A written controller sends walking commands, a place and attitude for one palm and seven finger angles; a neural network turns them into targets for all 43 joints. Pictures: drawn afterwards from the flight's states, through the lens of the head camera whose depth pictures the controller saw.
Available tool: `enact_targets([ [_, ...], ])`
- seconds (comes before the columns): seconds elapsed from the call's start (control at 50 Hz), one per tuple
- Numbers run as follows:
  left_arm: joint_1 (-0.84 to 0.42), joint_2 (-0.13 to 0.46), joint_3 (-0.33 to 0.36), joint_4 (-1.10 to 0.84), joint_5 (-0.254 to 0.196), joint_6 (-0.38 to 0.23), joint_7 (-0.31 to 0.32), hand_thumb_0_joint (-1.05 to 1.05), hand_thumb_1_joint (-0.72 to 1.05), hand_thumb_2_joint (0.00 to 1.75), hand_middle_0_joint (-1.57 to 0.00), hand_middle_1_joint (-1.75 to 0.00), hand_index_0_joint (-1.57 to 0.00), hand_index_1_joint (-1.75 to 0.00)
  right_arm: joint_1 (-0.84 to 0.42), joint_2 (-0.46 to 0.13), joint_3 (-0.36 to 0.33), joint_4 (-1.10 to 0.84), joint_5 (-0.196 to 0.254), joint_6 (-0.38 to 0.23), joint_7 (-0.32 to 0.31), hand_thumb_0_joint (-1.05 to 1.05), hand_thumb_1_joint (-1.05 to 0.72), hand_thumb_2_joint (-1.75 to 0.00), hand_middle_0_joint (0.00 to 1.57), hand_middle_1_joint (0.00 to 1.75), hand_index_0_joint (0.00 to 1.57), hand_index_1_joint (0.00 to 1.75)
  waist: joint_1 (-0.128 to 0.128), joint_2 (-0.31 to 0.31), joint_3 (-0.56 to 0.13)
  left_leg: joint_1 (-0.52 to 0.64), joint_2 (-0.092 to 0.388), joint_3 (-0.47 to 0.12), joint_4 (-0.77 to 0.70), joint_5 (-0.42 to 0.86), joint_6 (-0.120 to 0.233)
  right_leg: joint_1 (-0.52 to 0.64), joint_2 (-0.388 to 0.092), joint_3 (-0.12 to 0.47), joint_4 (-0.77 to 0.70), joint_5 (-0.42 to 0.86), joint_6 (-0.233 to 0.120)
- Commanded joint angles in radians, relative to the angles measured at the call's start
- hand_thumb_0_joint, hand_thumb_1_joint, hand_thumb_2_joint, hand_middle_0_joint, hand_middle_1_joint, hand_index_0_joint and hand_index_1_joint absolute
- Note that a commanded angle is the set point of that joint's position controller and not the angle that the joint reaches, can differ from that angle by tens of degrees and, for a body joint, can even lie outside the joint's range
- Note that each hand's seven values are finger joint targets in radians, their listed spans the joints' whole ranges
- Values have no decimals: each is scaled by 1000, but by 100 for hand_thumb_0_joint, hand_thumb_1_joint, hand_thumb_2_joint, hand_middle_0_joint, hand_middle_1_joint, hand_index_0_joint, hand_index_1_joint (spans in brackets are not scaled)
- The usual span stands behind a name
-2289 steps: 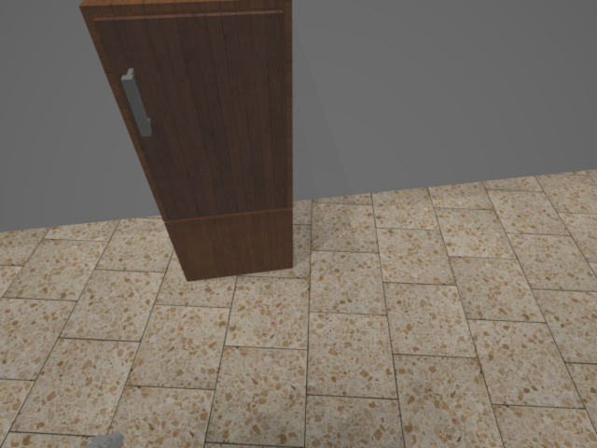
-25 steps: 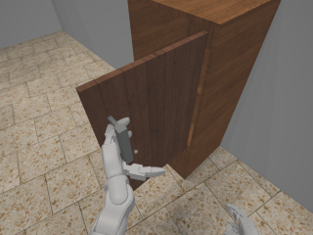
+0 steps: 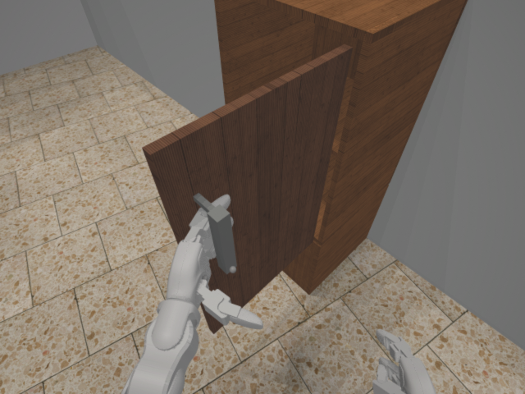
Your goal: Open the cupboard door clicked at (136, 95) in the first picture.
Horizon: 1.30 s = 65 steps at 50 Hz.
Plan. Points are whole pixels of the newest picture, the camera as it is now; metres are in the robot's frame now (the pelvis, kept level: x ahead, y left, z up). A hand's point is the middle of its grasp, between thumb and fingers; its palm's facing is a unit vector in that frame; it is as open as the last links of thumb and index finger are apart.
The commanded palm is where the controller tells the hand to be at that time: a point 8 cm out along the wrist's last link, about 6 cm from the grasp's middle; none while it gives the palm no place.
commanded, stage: slide the hand sideways off the handle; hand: left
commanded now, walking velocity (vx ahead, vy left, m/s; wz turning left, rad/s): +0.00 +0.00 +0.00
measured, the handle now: (214, 234) +0.33 +0.10 +0.07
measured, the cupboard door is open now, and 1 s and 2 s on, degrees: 91 89 89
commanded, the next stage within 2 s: draw the hand back to the body in 0.80 s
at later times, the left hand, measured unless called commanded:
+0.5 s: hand (193, 300) +0.23 +0.11 +0.07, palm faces -0.01 -1.00 -0.04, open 16.2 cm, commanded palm +0.20 +0.17 +0.07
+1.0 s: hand (164, 316) +0.21 +0.14 +0.07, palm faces -0.04 -1.00 -0.04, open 16.3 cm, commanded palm +0.18 +0.21 +0.08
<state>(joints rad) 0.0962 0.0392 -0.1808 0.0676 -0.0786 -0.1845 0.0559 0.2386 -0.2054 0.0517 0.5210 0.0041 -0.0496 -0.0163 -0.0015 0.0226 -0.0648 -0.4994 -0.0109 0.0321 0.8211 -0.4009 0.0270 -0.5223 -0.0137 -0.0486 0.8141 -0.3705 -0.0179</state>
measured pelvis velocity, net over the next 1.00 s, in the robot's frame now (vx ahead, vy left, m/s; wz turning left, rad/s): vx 0.02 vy -0.01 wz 0.02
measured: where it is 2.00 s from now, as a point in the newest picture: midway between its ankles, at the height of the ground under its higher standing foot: outside the picture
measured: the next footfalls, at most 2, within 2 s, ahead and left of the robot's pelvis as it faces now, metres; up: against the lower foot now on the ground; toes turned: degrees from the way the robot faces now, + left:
none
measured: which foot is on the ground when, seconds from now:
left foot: down 0.00-1.00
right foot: down 0.00-1.00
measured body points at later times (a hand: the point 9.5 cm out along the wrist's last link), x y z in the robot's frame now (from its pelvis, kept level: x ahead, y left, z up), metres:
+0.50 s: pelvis +0.02 -0.01 -0.01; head +0.05 -0.03 +0.44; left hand +0.23 +0.16 +0.07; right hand +0.21 -0.23 -0.08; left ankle +0.01 +0.10 -0.70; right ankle +0.03 -0.11 -0.70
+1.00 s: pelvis +0.02 -0.01 -0.02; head +0.04 -0.02 +0.43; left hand +0.20 +0.20 +0.08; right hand +0.20 -0.24 -0.09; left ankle +0.01 +0.10 -0.70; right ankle +0.03 -0.11 -0.70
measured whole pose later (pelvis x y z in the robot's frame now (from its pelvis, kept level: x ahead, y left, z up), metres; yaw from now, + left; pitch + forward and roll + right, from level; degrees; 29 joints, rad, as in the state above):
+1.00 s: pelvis +0.02 -0.01 -0.02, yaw +1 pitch +8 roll -2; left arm 0.53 0.21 0.05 -0.29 -0.23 -0.25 -0.21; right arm 0.27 -0.24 0.03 0.46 0.03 -0.15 -0.06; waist 0.01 0.05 -0.10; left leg -0.63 0.01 -0.02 0.98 -0.50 0.01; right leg -0.62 0.01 -0.10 0.93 -0.46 -0.04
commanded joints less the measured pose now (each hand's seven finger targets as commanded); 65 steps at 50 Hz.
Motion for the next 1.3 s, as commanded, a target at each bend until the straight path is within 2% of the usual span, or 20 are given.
enact_targets([
  [0.0,-108,74,72,-267,43,-92,28,0,-50,30,-15,-30,-15,-30,-100,-103,-47,-183,-8,-55,11,0,-90,-90,20,30,20,30,27,-33,-153,33,6,-50,-139,87,-15,70,12,9,-118,64,-22],
  [0.06,-33,90,98,-321,21,-93,10,0,-50,30,-15,-30,-15,-30,-98,-102,-45,-202,-7,-53,10,0,-90,-90,20,30,20,30,33,-22,-172,28,5,-41,-133,106,-15,100,14,13,-115,101,-22],
  [0.12,18,73,85,-351,-4,-86,-11,0,-50,30,-15,-30,-15,-30,-97,-102,-45,-209,-3,-58,4,0,-90,-90,20,30,20,30,20,-52,-150,19,7,-42,-126,112,-12,99,18,12,-120,117,-15],
  [0.18,67,110,132,-386,-23,-90,-27,0,-50,30,-15,-30,-15,-30,-85,-106,-48,-207,-2,-66,-4,0,-90,-90,20,30,20,30,21,-67,-158,9,3,-41,-114,123,-12,109,19,15,-116,137,-13],
  [0.3,222,124,142,-457,-39,-112,-72,0,-50,30,-15,-30,-15,-30,-61,-109,-54,-212,2,-89,-5,0,-90,-90,20,30,20,30,20,-44,-181,6,-1,-42,-81,197,-12,119,21,17,-84,236,-12],
  [0.36,269,153,161,-498,-48,-124,-101,0,-50,30,-15,-30,-15,-30,-49,-115,-59,-217,2,-98,-7,0,-90,-90,20,30,20,30,11,-49,-181,-7,-1,-42,-58,204,-10,105,19,22,-71,261,-6],
  [0.44,288,145,142,-532,-61,-136,-141,0,-50,30,-15,-30,-15,-30,-43,-118,-59,-225,2,-116,-12,0,-90,-90,20,30,20,30,-7,-40,-158,-28,-5,-47,-33,187,-8,70,17,24,-60,246,-1],
  [0.46,326,167,175,-528,-70,-139,-148,0,-50,30,-15,-30,-15,-30,-35,-120,-62,-224,4,-118,-14,0,-90,-90,20,30,20,30,4,-49,-169,-34,-4,-49,-29,193,-10,79,18,24,-56,250,-3],
  [0.52,352,166,172,-563,-87,-147,-177,0,-50,30,-15,-30,-15,-30,-36,-122,-63,-234,6,-128,-18,0,-90,-90,20,30,20,30,1,-35,-188,-39,-9,-48,-9,204,-8,77,16,30,-45,268,0],
  [0.56,408,190,207,-561,-98,-148,-190,0,-50,30,-15,-30,-15,-30,-29,-123,-66,-235,8,-130,-21,0,-90,-90,20,30,20,30,10,-45,-195,-55,-9,-49,-1,215,-10,90,14,33,-38,293,2],
  [0.66,414,223,262,-550,-121,-144,-211,0,-50,30,-15,-30,-15,-30,-31,-124,-68,-236,11,-131,-31,0,-90,-90,20,30,20,30,4,-81,-164,-107,-10,-50,26,164,-11,70,8,59,-53,226,11],
  [0.74,434,256,317,-554,-152,-150,-241,0,-50,30,-15,-30,-15,-30,-38,-123,-68,-235,16,-134,-38,0,-90,-90,20,30,20,30,12,-48,-177,-125,-12,-49,43,152,-14,82,0,85,-61,208,13],
  [0.82,390,226,268,-574,-172,-157,-268,0,-50,30,-15,-30,-15,-30,-38,-129,-63,-236,21,-152,-41,0,-90,-90,20,30,20,30,-7,-13,-163,-110,-8,-57,45,150,-13,43,9,64,-54,179,9],
  [0.88,372,241,273,-566,-174,-156,-275,0,-50,30,-15,-30,-15,-30,-34,-136,-65,-229,22,-163,-45,0,-90,-90,20,30,20,30,-9,2,-159,-109,-6,-64,42,129,-13,16,14,55,-55,120,3],
  [0.94,385,286,319,-612,-170,-141,-261,0,-50,30,-15,-30,-15,-30,-39,-132,-66,-238,26,-168,-48,0,-90,-90,20,30,20,30,16,25,-201,-76,-4,-67,16,145,-12,47,17,40,-48,120,-5],
  [1.0,440,308,372,-603,-177,-103,-243,0,-50,30,-15,-30,-15,-30,-47,-122,-65,-236,30,-163,-49,0,-90,-90,20,30,20,30,37,-8,-199,-70,-1,-68,-6,167,-12,88,23,30,-55,148,-6],
  [1.06,453,273,353,-616,-191,-71,-243,0,-50,30,-15,-30,-15,-30,-58,-119,-58,-241,38,-163,-48,0,-90,-90,20,30,20,30,33,11,-144,-53,0,-67,-37,157,-15,76,26,7,-67,150,-3],
  [1.14,424,277,342,-636,-197,-37,-252,0,-50,30,-15,-30,-15,-30,-64,-129,-51,-238,41,-174,-52,0,-90,-90,20,30,20,30,20,-4,-93,-40,8,-78,-66,107,-13,55,31,-1,-98,78,-1],
  [1.2,394,289,338,-663,-192,-19,-261,0,-50,30,-15,-30,-15,-30,-62,-137,-45,-232,39,-187,-57,0,-90,-90,20,30,20,30,15,-1,-77,-15,11,-87,-86,97,-10,56,33,-11,-110,62,-3],
  [1.28,367,323,384,-696,-193,-2,-265,0,-50,30,-15,-30,-15,-30,-56,-136,-41,-220,41,-204,-63,0,-90,-90,20,30,20,30,26,35,-98,33,12,-93,-111,116,-15,76,34,-20,-118,84,-5],
])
